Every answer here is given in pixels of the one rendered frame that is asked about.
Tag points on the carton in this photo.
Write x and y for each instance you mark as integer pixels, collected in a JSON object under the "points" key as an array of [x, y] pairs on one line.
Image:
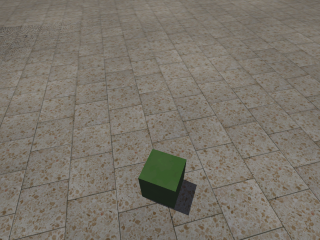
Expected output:
{"points": [[161, 177]]}

